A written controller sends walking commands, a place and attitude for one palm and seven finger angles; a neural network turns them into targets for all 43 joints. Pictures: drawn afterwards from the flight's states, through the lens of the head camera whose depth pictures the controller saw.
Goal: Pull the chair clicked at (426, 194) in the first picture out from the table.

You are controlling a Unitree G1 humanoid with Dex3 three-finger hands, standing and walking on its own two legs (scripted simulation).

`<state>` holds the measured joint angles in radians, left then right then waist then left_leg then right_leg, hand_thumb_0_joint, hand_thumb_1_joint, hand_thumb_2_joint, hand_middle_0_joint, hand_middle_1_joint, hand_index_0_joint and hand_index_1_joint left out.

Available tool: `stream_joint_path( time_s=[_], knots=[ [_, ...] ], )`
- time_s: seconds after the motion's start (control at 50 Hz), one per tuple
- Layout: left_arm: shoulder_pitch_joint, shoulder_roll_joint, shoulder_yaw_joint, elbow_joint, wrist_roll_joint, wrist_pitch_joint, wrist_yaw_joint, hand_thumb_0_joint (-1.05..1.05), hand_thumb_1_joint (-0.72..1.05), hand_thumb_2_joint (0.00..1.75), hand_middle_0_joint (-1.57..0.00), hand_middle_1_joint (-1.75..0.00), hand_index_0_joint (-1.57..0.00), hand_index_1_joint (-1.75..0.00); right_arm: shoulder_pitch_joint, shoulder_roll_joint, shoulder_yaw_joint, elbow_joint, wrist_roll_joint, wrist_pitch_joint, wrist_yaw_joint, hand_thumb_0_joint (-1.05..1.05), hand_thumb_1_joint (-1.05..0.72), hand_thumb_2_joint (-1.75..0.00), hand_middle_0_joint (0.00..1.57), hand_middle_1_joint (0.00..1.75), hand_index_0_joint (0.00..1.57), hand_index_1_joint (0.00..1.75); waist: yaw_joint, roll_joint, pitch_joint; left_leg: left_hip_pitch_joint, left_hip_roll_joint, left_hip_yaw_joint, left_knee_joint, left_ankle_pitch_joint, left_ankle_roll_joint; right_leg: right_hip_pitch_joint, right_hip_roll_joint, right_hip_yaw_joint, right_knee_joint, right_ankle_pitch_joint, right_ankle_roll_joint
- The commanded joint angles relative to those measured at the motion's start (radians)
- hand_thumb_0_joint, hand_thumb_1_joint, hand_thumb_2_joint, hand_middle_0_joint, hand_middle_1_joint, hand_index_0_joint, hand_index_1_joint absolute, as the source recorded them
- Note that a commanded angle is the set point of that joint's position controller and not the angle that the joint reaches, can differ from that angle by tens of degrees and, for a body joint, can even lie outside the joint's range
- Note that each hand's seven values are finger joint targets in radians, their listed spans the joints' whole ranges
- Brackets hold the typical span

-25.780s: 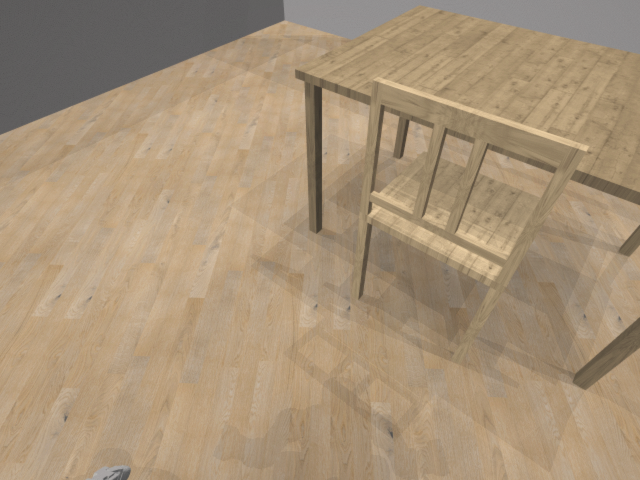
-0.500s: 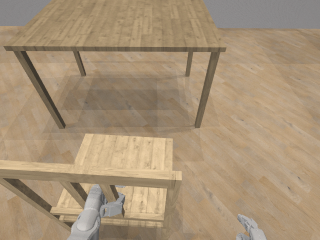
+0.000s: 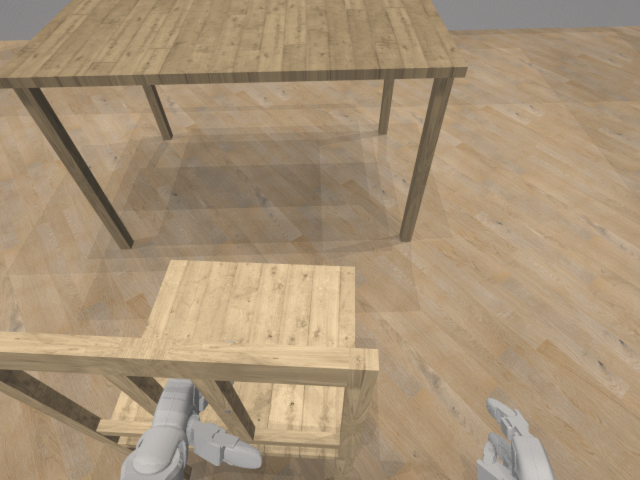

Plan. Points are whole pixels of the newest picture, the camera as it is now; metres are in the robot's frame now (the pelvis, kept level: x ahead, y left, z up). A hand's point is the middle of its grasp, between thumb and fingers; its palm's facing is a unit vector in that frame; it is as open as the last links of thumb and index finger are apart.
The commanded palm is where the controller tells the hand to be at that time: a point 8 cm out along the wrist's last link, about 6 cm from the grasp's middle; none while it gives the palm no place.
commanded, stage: open the thumb and straighten the fingers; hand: left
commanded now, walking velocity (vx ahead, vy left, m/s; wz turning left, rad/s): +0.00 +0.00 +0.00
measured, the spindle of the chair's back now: (160, 404) +0.24 +0.22 -0.06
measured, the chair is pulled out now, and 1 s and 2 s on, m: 0.64 0.64 0.64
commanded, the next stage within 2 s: draw the fingers out of the gap in 0.16 s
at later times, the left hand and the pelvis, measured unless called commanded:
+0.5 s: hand (217, 445) +0.18 +0.13 -0.04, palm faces -0.03 -0.99 -0.12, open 17.5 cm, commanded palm +0.16 +0.18 -0.02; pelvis +0.00 +0.00 -0.01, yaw +1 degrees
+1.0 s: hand out of the picture +0.12 +0.13 -0.04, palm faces +0.00 -0.99 -0.11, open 17.5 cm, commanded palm +0.09 +0.18 -0.02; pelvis -0.01 +0.00 -0.02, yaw +1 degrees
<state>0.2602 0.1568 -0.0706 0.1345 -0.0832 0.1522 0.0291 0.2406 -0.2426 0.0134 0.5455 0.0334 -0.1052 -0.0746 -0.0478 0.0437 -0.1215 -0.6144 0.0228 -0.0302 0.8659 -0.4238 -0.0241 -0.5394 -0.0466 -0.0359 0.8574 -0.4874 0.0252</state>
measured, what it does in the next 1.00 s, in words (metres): stands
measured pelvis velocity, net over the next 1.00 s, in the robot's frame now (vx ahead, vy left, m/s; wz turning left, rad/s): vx -0.01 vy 0.00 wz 0.02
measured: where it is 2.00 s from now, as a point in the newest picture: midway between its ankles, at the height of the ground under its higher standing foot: outside the picture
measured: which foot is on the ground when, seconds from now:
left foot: down 0.00-1.00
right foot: down 0.00-1.00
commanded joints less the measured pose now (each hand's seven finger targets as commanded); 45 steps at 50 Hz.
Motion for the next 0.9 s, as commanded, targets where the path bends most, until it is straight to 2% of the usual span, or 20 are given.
stream_joint_path(
  time_s=[0.0,0.08,0.12,0.16,0.22,0.24,0.26,0.3,0.34,0.44,0.46,0.5,0.52,0.58,0.6,0.64,0.7,0.78,0.8,0.88],
  knots=[
    [-0.072,0.112,0.067,-0.260,0.003,-0.047,-0.004,0.00,-0.55,0.20,0.00,0.00,0.00,0.00,-0.049,-0.131,-0.051,-0.162,0.000,-0.049,-0.020,0.00,-0.90,-0.90,0.20,0.30,0.20,0.30,-0.005,-0.009,-0.182,0.170,0.004,0.023,-0.069,0.362,0.049,0.040,-0.003,-0.045,-0.099,0.438,-0.027],
    [-0.062,0.076,0.021,-0.287,0.001,-0.038,-0.008,0.00,-0.55,0.20,0.00,0.00,0.00,0.00,-0.040,-0.130,-0.047,-0.168,0.000,-0.052,-0.022,0.00,-0.90,-0.90,0.20,0.30,0.20,0.30,-0.022,-0.038,-0.175,0.168,0.005,0.013,-0.054,0.361,0.050,0.013,0.000,-0.053,-0.090,0.426,-0.020],
    [-0.036,0.092,0.037,-0.298,0.001,-0.032,-0.002,0.00,-0.55,0.20,0.00,0.00,0.00,0.00,-0.037,-0.132,-0.050,-0.170,0.000,-0.053,-0.025,0.00,-0.90,-0.90,0.20,0.30,0.20,0.30,-0.015,-0.041,-0.189,0.171,0.007,0.008,-0.048,0.372,0.049,0.016,0.000,-0.054,-0.084,0.431,-0.023],
    [-0.001,0.068,0.014,-0.306,0.008,-0.022,0.005,0.00,-0.55,0.20,0.00,0.00,0.00,0.00,-0.037,-0.127,-0.048,-0.180,-0.001,-0.050,-0.023,0.00,-0.90,-0.90,0.20,0.30,0.20,0.30,-0.014,-0.051,-0.188,0.165,0.006,0.009,-0.046,0.374,0.049,0.011,0.000,-0.058,-0.077,0.431,-0.021],
    [-0.022,0.096,0.033,-0.315,0.017,-0.012,0.016,0.00,-0.55,0.20,0.00,0.00,0.00,0.00,-0.036,-0.131,-0.047,-0.181,-0.003,-0.039,-0.024,0.00,-0.90,-0.90,0.20,0.30,0.20,0.30,-0.013,-0.047,-0.185,0.151,0.003,0.004,-0.045,0.354,0.048,0.006,0.000,-0.057,-0.074,0.412,-0.024],
    [0.052,0.131,0.089,-0.264,0.019,-0.006,0.020,0.00,-0.55,0.20,0.00,0.00,0.00,0.00,-0.043,-0.126,-0.052,-0.180,-0.005,-0.031,-0.026,0.00,-0.90,-0.90,0.20,0.30,0.20,0.30,0.007,-0.054,-0.172,0.132,0.003,0.008,-0.046,0.343,0.046,0.008,0.002,-0.057,-0.072,0.405,-0.025],
    [0.078,0.099,0.057,-0.293,0.017,-0.004,0.016,0.00,-0.55,0.20,0.00,0.00,0.00,0.00,-0.047,-0.123,-0.047,-0.194,-0.004,-0.027,-0.023,0.00,-0.90,-0.90,0.20,0.30,0.20,0.30,0.008,-0.061,-0.186,0.128,-0.001,0.012,-0.047,0.336,0.047,0.016,0.001,-0.057,-0.072,0.406,-0.024],
    [0.121,0.117,0.070,-0.328,0.015,-0.005,0.012,0.00,-0.55,0.20,0.00,0.00,0.00,0.00,-0.054,-0.119,-0.051,-0.205,-0.002,-0.021,-0.023,0.00,-0.90,-0.90,0.20,0.30,0.20,0.30,0.017,-0.036,-0.191,0.121,0.000,0.012,-0.046,0.346,0.047,0.035,-0.001,-0.053,-0.072,0.416,-0.031],
    [0.156,0.084,0.025,-0.378,0.017,-0.009,0.009,0.00,-0.55,0.20,0.00,0.00,0.00,0.00,-0.061,-0.112,-0.048,-0.219,0.001,-0.023,-0.023,0.00,-0.90,-0.90,0.20,0.30,0.20,0.30,0.007,-0.029,-0.183,0.124,0.000,0.015,-0.040,0.330,0.048,0.015,-0.002,-0.054,-0.070,0.396,-0.026],
    [0.222,0.092,0.027,-0.420,0.017,-0.017,0.014,0.00,-0.55,0.20,0.00,0.00,0.00,0.00,-0.062,-0.111,-0.050,-0.223,0.000,-0.029,-0.032,0.00,-0.90,-0.90,0.20,0.30,0.20,0.30,-0.001,-0.044,-0.138,0.090,-0.001,0.003,-0.034,0.268,0.049,-0.030,0.005,-0.060,-0.071,0.321,-0.025],
    [0.209,0.079,0.002,-0.444,0.018,-0.022,0.012,0.00,-0.55,0.20,0.00,0.00,0.00,0.00,-0.055,-0.111,-0.047,-0.227,0.001,-0.033,-0.032,0.00,-0.90,-0.90,0.20,0.30,0.20,0.30,-0.013,-0.055,-0.139,0.092,-0.002,0.000,-0.031,0.254,0.052,-0.039,0.006,-0.061,-0.071,0.309,-0.023],
    [0.246,0.102,0.025,-0.461,0.020,-0.025,0.016,0.00,-0.55,0.20,0.00,0.00,0.00,0.00,-0.058,-0.108,-0.051,-0.226,-0.001,-0.036,-0.036,0.00,-0.90,-0.90,0.20,0.30,0.20,0.30,-0.003,-0.029,-0.144,0.079,-0.005,-0.001,-0.026,0.255,0.051,-0.034,0.005,-0.059,-0.068,0.303,-0.028],
    [0.266,0.102,0.026,-0.464,0.023,-0.025,0.019,0.00,-0.55,0.20,0.00,0.00,0.00,0.00,-0.056,-0.106,-0.052,-0.227,0.001,-0.036,-0.038,0.00,-0.90,-0.90,0.20,0.30,0.20,0.30,-0.002,-0.044,-0.143,0.081,-0.004,-0.001,-0.024,0.247,0.051,-0.043,0.007,-0.060,-0.064,0.295,-0.026],
    [0.303,0.078,-0.011,-0.502,0.028,-0.033,0.012,0.00,-0.55,0.20,0.00,0.00,0.00,0.00,-0.063,-0.102,-0.050,-0.238,0.002,-0.041,-0.038,0.00,-0.90,-0.90,0.20,0.30,0.20,0.30,-0.004,-0.016,-0.134,0.074,-0.006,-0.004,-0.019,0.228,0.051,-0.065,0.006,-0.062,-0.057,0.263,-0.027],
    [0.304,0.093,0.001,-0.516,0.027,-0.032,0.012,0.00,-0.55,0.20,0.00,0.00,0.00,0.00,-0.062,-0.100,-0.051,-0.238,0.002,-0.044,-0.039,0.00,-0.90,-0.90,0.20,0.30,0.20,0.30,-0.001,-0.004,-0.141,0.071,-0.007,-0.005,-0.018,0.232,0.052,-0.053,0.006,-0.060,-0.059,0.267,-0.032],
    [0.351,0.098,0.012,-0.510,0.028,-0.032,0.013,0.00,-0.55,0.20,0.00,0.00,0.00,0.00,-0.068,-0.098,-0.054,-0.240,0.002,-0.042,-0.043,0.00,-0.90,-0.90,0.20,0.30,0.20,0.30,0.003,-0.043,-0.140,0.060,-0.009,-0.003,-0.009,0.219,0.053,-0.061,0.008,-0.060,-0.055,0.261,-0.028],
    [0.384,0.088,-0.009,-0.534,0.033,-0.032,0.009,0.00,-0.55,0.20,0.00,0.00,0.00,0.00,-0.073,-0.094,-0.055,-0.249,0.005,-0.045,-0.043,0.00,-0.90,-0.90,0.20,0.30,0.20,0.30,0.004,-0.014,-0.133,0.051,-0.010,-0.006,-0.007,0.211,0.054,-0.068,0.008,-0.059,-0.053,0.246,-0.031],
    [0.455,0.058,-0.050,-0.569,0.038,-0.037,0.005,0.00,-0.55,0.20,0.00,0.00,0.00,0.00,-0.080,-0.087,-0.054,-0.268,0.006,-0.047,-0.042,0.00,-0.90,-0.90,0.20,0.30,0.20,0.30,0.004,-0.036,-0.119,0.037,-0.010,-0.009,0.001,0.186,0.055,-0.091,0.009,-0.064,-0.044,0.218,-0.028],
    [0.453,0.080,-0.028,-0.567,0.040,-0.035,0.007,0.00,-0.55,0.20,0.00,0.00,0.00,0.00,-0.080,-0.087,-0.056,-0.265,0.005,-0.046,-0.045,0.00,-0.90,-0.90,0.20,0.30,0.20,0.30,0.005,-0.046,-0.111,0.021,-0.009,-0.012,0.000,0.181,0.056,-0.086,0.012,-0.066,-0.045,0.211,-0.032],
    [0.503,0.088,-0.015,-0.582,0.044,-0.043,0.003,0.00,-0.55,0.20,0.00,0.00,0.00,0.00,-0.080,-0.081,-0.058,-0.276,0.005,-0.041,-0.051,0.00,-0.90,-0.90,0.20,0.30,0.20,0.30,0.011,-0.059,-0.115,0.005,-0.014,-0.003,0.017,0.150,0.058,-0.104,0.014,-0.059,-0.040,0.184,-0.027]
  ],
)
